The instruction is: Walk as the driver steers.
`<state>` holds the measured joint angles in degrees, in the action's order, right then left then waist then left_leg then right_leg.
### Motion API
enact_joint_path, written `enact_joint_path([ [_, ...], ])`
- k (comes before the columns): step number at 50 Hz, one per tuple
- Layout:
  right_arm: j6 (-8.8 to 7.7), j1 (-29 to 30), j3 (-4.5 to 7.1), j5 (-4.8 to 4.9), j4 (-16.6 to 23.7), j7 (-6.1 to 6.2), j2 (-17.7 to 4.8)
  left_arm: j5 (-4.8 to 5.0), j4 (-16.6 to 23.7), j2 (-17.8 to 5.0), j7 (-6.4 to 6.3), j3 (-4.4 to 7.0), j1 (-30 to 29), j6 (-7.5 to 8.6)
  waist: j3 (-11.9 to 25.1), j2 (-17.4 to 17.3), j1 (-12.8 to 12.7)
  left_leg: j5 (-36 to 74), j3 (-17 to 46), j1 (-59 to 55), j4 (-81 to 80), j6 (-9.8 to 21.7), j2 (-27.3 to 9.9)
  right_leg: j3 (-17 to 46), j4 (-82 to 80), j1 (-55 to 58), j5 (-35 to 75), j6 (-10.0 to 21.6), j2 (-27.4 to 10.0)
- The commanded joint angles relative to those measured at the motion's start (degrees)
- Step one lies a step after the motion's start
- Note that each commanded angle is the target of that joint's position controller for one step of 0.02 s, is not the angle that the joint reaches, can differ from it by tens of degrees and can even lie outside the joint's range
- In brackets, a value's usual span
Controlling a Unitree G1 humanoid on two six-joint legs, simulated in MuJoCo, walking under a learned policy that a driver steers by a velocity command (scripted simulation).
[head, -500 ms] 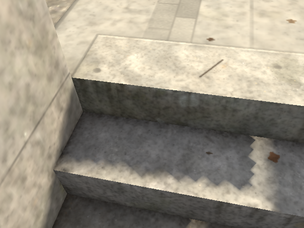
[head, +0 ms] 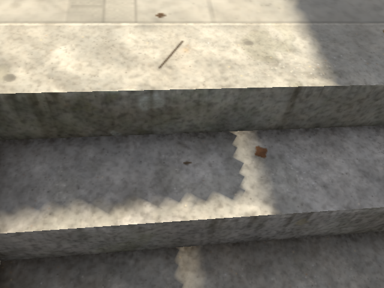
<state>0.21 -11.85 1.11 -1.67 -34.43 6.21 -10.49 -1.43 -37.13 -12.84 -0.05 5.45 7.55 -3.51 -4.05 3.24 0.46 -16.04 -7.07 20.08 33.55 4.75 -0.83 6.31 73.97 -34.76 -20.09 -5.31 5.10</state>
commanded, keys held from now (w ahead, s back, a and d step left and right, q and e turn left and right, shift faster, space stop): no key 0.18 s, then w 0.82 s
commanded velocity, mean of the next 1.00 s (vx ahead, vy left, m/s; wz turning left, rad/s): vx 0.29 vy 0.00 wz -0.10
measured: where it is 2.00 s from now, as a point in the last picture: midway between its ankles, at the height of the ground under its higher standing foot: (141, 92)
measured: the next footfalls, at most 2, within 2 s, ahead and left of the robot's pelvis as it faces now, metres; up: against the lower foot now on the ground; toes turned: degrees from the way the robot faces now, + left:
right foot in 0.18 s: +0.06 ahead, -0.09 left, +0.00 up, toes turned -3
left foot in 0.74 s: +0.31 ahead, +0.24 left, +0.19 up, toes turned +5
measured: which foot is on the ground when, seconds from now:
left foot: down 0.00-0.20, up 0.22-0.72, down 0.74-1.00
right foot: up 0.00-0.16, down 0.18-0.76, up 0.78-1.00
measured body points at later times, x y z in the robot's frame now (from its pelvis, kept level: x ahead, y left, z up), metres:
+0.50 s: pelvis +0.05 +0.02 +0.01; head +0.05 +0.01 +0.46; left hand +0.08 +0.28 -0.12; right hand +0.19 -0.23 -0.09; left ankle +0.00 +0.14 -0.47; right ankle +0.02 -0.09 -0.73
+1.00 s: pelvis +0.25 +0.16 +0.16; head +0.26 +0.21 +0.60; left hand +0.44 +0.35 +0.04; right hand +0.24 -0.09 +0.03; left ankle +0.27 +0.24 -0.55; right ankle +0.26 +0.01 -0.26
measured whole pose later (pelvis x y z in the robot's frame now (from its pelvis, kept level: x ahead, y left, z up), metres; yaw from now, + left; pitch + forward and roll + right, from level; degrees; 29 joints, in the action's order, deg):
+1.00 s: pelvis +0.25 +0.16 +0.16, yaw -1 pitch +1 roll -1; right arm -5.8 -24.9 2.6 -0.1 -56.0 0.8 -9.5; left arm -3.7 -38.0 -6.3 1.6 2.5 7.0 -0.4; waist 1.1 4.6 -1.3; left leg -24.7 -6.4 24.7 48.5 3.7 -1.2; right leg 6.6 121.7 -59.9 -6.2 7.3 6.4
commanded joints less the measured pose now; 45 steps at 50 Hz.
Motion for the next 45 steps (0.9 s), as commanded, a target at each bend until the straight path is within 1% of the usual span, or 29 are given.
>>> enact_joint_path([
  [1, -1.73, 0.3, 2.19, 0.45, 2.4, -0.27, -6.6, -0.22, 3.1, -0.6, -0.04, -0.46, 1.7, -0.33, 9.5, -8.6, -0.3, 16.3, 15.0, -16.9, -11.7, 9.2, -11.8, -3.3, -12.3, -1.5, -2.4, 0.7, -0.4],
  [4, -2.42, -0.3, 2.85, 0.28, 1.4, -1.35, -7.3, 0.93, 3.1, -0.1, -1.34, -1.13, 1.2, -0.23, 9.3, -12.9, 0.6, 13.4, 13.1, -12.1, -12.1, 8.2, -12.8, -8.9, -25.3, 8.3, -4.6, 3.5, -2.0],
  [8, -1.42, -1.6, 3.5, 1.19, -0.6, -2.03, -8.0, 0.96, 1.5, 1.0, -2.16, -1.48, 4.9, 0.89, 7.0, -10.6, -0.9, 8.9, 12.8, -6.3, -9.5, 6.5, -11.2, -11.2, -45.0, 19.8, 0.9, 6.4, -1.9],
  [9, -1.19, -2.7, 3.64, 1.33, -1.4, -2.45, -7.6, 0.58, 1.5, 0.2, -2.25, -1.57, 4.8, 1.47, 5.8, -7.4, -0.8, 8.8, 11.8, -4.7, -7.5, 4.9, -10.4, -8.6, -49.4, 21.9, 4.8, 6.6, -3.4],
  [10, -1.31, -2.4, 3.03, 1.98, -0.9, -3.1, -4.3, -0.32, 1.4, -1.3, -2.44, -1.68, 6.1, 2.47, 8.2, -1.2, -1.2, 1.9, 8.3, 1.1, -0.4, 1.9, -8.0, 0.5, -52.3, 29.3, 14.3, 7.3, -10.5],
  [11, -1.01, -3.8, 2.56, 3.57, -1.4, -3.35, -2.1, -1.0, 1.2, -4.8, -3.14, -0.37, 8.6, 2.53, 12.1, 10.6, -2.0, -10.2, 4.3, 4.6, 6.8, -0.6, -1.6, 14.0, -56.0, 28.1, 1.5, 14.9, -18.3],
  [12, -0.96, -4.0, 3.36, 3.27, -2.8, -3.52, -4.4, -0.95, 1.0, -4.3, -3.18, 0.05, 11.4, 2.55, 9.6, 10.9, -4.3, -12.3, 5.6, 5.2, 18.9, -1.3, -0.7, 23.5, -62.5, 24.4, -12.4, 21.0, -22.7],
  [13, -1.12, -3.4, 4.28, 2.51, -3.4, -3.74, -5.8, -0.69, 0.1, -4.0, -3.26, -0.02, 11.6, 2.62, 6.2, 8.4, -4.4, -13.8, 7.3, 11.0, 32.7, -2.3, -0.7, 25.8, -66.0, 23.4, -19.0, 24.4, -23.8],
  [15, -1.39, -3.0, 4.36, 0.24, -3.6, -4.03, -5.6, 0.03, 0.0, -3.4, -2.99, -0.52, 8.8, 3.89, 1.5, -0.7, -1.8, -8.6, 9.3, 18.5, 48.4, -4.4, -0.9, 19.4, -64.5, 23.1, -12.5, 23.4, -21.1],
  [18, -1.8, -3.1, 3.79, -0.33, -3.8, -5.25, -5.2, -0.5, -3.4, -4.9, -2.29, -0.29, 13.3, 6.11, 3.2, -1.7, -2.7, -6.5, 7.6, 26.9, 63.2, -2.5, 1.4, 13.0, -62.1, 31.4, -6.5, 21.8, -16.8],
  [19, -1.83, 0.9, 3.03, -1.01, -1.2, -5.38, -4.1, -1.07, -4.9, -6.6, -2.44, 0.19, 14.9, 7.09, 0.4, -1.9, -1.9, -7.4, 11.2, 33.3, 64.7, -1.7, -0.2, 13.7, -61.8, 34.4, -5.6, 20.9, -17.3],
  [21, -1.69, 3.7, 2.14, -0.74, 0.8, -5.88, -3.6, -0.95, -8.1, -5.5, -2.37, 0.15, 19.1, 8.47, -0.1, -0.8, -3.5, -8.2, 10.5, 40.6, 68.4, -0.7, -0.4, 12.7, -62.7, 38.0, -6.6, 21.0, -17.9],
  [23, -1.79, 5.6, 1.83, 0.45, 2.2, -4.87, -2.9, -1.26, -9.3, -4.8, -1.88, 0.03, 21.2, 9.56, 2.2, 3.0, -4.9, -9.7, 10.5, 48.1, 85.6, -0.1, -0.7, 14.5, -65.3, 40.3, -8.4, 23.1, -22.3],
  [27, -1.42, 14.6, 0.4, 0.4, 8.3, -3.88, -0.6, -0.97, -11.8, -6.7, -1.63, 0.12, 20.9, 11.4, -2.6, -0.1, -3.7, -15.0, 13.0, 62.0, 92.7, 0.3, -4.8, 10.5, -68.3, 35.5, -10.9, 20.3, -24.9],
  [29, -0.71, 19.3, -0.43, 1.29, 11.3, -2.56, 0.9, -0.88, -13.3, -8.6, -1.2, 0.43, 21.2, 12.64, -4.2, 3.0, -4.0, -20.7, 13.2, 69.4, 99.7, 0.5, -5.1, 8.5, -69.2, 33.9, -10.9, 19.4, -26.5],
  [31, -0.39, 23.8, -1.56, 1.37, 15.0, -2.53, 1.1, 0.09, -14.6, -8.0, -1.14, 0.01, 19.6, 12.7, -5.6, 0.9, -2.5, -21.7, 11.5, 64.1, 86.8, 0.8, -7.5, 3.0, -72.8, 25.5, -13.4, 16.1, -22.8],
  [32, -0.17, 26.1, -1.91, 1.46, 16.9, -3.14, 2.4, -0.98, -15.2, -8.7, -1.38, 0.11, 18.7, 12.78, -4.8, 1.3, -2.3, -18.5, 8.0, 58.4, 81.8, 0.7, -7.5, 0.3, -78.3, 21.5, -9.2, 16.8, -22.6],
  [33, 0.49, 24.7, -3.22, 1.34, 17.7, -4.77, 2.7, 1.13, -14.3, -10.0, -2.01, -0.07, 16.0, 12.24, -2.2, 0.4, -0.5, -15.0, 3.7, 40.1, 61.7, 2.8, -9.4, -3.5, -87.1, 14.4, -0.2, 17.2, -21.1],
  [34, 0.65, 22.7, -3.44, 1.68, 17.3, -5.07, 3.2, 1.41, -13.1, -9.7, -1.39, -0.68, 12.1, 11.58, -0.5, -0.4, 0.7, -12.5, -1.8, 20.0, 49.0, 4.0, -7.5, -7.3, -90.6, 5.0, 6.4, 18.4, -17.8],
  [35, 0.54, 15.3, -2.4, 3.34, 12.2, -5.26, 2.6, 2.11, -11.5, -10.4, -1.32, -0.47, 12.6, 10.79, 6.5, 2.6, 1.2, -13.7, -5.9, 7.1, 47.4, 3.9, -2.0, -9.8, -83.6, 8.3, 37.9, 19.9, -16.8],
  [36, 0.55, 2.9, -0.56, 3.6, 7.4, -4.66, -0.2, 2.23, -11.2, -13.8, -1.2, 0.48, 12.4, 11.42, 15.2, 7.0, 6.3, -13.1, -4.4, -0.1, 45.2, 3.3, 1.8, -11.2, -68.9, 18.0, 76.7, 19.3, -17.1],
  [37, -0.01, -11.7, 0.93, 2.84, 3.7, -3.64, -3.4, 2.62, -12.1, -16.5, 0.09, 1.54, 10.8, 11.16, 24.0, 11.7, 12.7, -14.5, -0.2, -5.8, 35.5, 2.8, 4.4, -11.0, -50.6, 27.1, 90.5, 16.6, -17.8],
  [38, -0.86, -17.7, 3.22, 0.21, 0.4, -3.31, -10.7, 2.93, -12.0, -13.2, 1.58, 1.27, 10.1, 11.15, 26.7, 2.7, 14.3, -23.9, 17.4, -7.4, 17.3, 2.0, 0.4, -7.8, -28.4, 26.2, 71.5, 13.4, -14.2],
  [39, -1.05, -20.5, 5.15, -1.46, -3.8, -1.59, -19.3, 1.45, -5.8, -1.9, 3.5, -0.57, 10.1, 10.24, 25.0, -28.5, 11.4, -48.4, 53.1, -13.0, -14.5, 2.9, -14.6, 1.0, -7.1, 3.3, 15.7, 10.7, 0.9],
  [40, -1.7, -12.5, 6.34, 0.41, -2.6, -0.99, -20.4, -2.42, -5.4, 3.4, 3.62, -1.09, 13.9, 9.87, 26.2, -26.2, 6.6, -61.6, 66.5, -8.4, -23.2, -1.1, -18.0, 14.6, 18.6, -3.3, 11.6, 9.8, 4.7],
  [41, -2.27, -3.8, 5.68, 0.09, -3.4, -1.12, -16.4, -3.27, -2.7, 6.7, 3.4, -1.29, 12.5, 8.66, 19.2, -17.6, 0.5, -57.7, 62.6, -1.3, -20.2, -3.9, -18.0, 15.3, 28.6, -9.8, 15.6, 9.3, 3.7],
  [42, -2.74, 1.5, 4.74, 0.44, -6.1, -2.19, -11.1, -3.53, -1.3, 6.8, 2.58, -1.75, 11.9, 7.84, 11.1, -9.7, -3.4, -50.0, 54.2, 3.1, -12.6, -2.4, -16.1, 8.5, 31.8, -15.0, 19.8, 9.8, 0.7],
  [43, -4.0, 3.6, 3.7, 1.23, -8.3, -3.58, -6.3, -3.84, -1.9, 6.3, 2.51, -1.99, 11.1, 6.63, 8.6, -6.9, -5.1, -37.9, 43.3, 4.2, -4.0, -0.6, -13.5, 5.2, 33.6, -18.4, 23.4, 10.8, -0.3],
  [45, -5.82, -0.8, 1.99, 0.55, -13.6, -4.94, -1.0, -3.5, -0.9, 7.1, 2.5, -2.64, 8.2, 5.32, 7.5, -9.7, -4.5, -23.5, 31.2, 2.3, -3.5, 0.7, -10.8, 4.2, 45.7, -25.0, 18.4, 13.6, 0.4],
])
Velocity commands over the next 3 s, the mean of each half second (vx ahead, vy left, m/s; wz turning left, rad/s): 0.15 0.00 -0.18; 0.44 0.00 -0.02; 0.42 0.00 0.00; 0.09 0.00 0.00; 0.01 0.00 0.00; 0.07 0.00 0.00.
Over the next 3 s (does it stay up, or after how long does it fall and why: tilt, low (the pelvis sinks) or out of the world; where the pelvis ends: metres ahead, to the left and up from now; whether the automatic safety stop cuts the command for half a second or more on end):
stays up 0.92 0.12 0.56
